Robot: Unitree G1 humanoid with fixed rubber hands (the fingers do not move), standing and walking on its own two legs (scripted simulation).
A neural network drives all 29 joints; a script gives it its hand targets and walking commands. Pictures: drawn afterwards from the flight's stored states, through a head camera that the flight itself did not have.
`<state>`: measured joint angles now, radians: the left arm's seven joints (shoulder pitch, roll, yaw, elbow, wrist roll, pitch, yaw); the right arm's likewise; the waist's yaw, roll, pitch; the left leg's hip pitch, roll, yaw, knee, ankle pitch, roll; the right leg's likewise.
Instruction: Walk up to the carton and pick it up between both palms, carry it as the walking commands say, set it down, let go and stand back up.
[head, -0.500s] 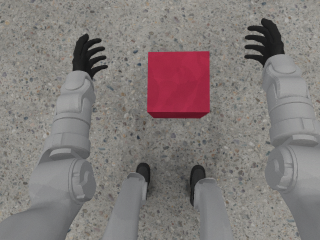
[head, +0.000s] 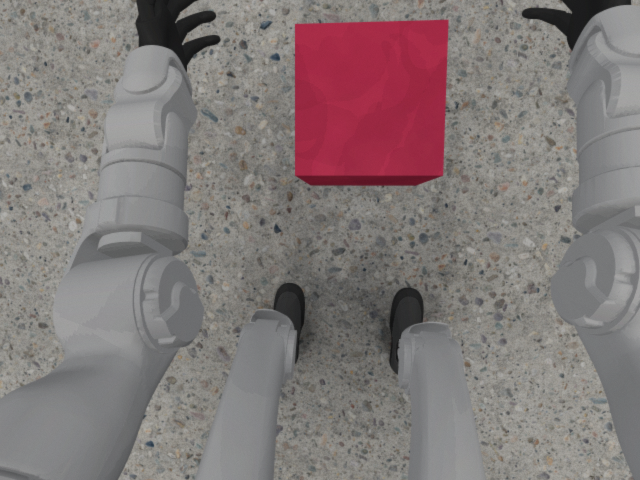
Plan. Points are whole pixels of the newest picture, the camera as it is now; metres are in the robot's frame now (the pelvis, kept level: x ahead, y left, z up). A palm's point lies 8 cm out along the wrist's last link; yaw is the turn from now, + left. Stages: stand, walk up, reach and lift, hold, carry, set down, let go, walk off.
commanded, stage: reach and lift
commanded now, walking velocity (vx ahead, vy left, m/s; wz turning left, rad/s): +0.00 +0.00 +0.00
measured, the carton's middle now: (365, 119) +0.57 -0.01 -0.50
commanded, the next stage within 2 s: none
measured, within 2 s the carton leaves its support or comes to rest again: neither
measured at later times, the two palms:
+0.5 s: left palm (225, 94) +0.55 +0.19 -0.28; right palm (520, 72) +0.58 -0.20 -0.26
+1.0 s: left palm (245, 126) +0.53 +0.20 -0.41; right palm (483, 109) +0.57 -0.20 -0.40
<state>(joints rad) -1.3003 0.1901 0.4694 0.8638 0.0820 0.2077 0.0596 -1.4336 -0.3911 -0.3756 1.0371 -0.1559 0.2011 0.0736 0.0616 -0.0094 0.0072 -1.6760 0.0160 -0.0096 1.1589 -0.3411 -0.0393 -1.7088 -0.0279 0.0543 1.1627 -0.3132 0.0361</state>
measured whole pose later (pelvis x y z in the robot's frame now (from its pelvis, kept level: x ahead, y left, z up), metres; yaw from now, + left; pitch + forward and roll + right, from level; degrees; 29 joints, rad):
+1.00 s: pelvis -0.04 +0.00 -0.24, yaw +1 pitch +35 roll +1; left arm -1.67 0.38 0.18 1.15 -0.18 0.15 0.12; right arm -1.83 -0.60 -0.04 1.33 0.19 0.13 0.02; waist 0.05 0.03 0.52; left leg -2.17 -0.03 -0.05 2.14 -0.59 -0.07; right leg -2.20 -0.01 0.09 2.14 -0.55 0.06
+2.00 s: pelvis -0.03 +0.00 -0.25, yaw +1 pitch +36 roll +3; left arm -1.63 0.26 0.36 1.04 0.00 0.15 0.08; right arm -1.79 -0.49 -0.05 1.23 0.05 0.17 0.01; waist 0.02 0.02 0.52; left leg -2.17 -0.02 -0.04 2.18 -0.63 -0.08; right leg -2.22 0.01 0.10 2.19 -0.58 0.06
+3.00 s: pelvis -0.03 +0.00 -0.23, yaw +1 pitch +34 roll +2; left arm -1.54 0.24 0.30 0.83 -0.07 0.32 0.13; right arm -1.73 -0.47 -0.11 1.06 0.04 0.30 -0.01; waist 0.02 0.00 0.52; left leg -2.09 -0.03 -0.05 2.13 -0.63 -0.08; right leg -2.13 0.00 0.09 2.13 -0.59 0.05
